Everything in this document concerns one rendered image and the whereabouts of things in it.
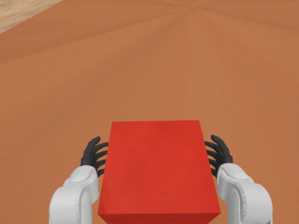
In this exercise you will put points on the carton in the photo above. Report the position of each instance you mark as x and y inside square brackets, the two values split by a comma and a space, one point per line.
[157, 172]

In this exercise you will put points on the robot left hand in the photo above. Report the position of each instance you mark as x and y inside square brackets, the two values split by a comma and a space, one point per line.
[90, 156]

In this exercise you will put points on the robot right forearm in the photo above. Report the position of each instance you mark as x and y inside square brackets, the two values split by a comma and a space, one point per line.
[247, 201]

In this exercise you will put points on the robot left forearm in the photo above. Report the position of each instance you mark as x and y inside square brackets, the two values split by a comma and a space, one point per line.
[72, 203]

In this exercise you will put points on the robot right hand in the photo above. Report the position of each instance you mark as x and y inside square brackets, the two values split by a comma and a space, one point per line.
[221, 156]

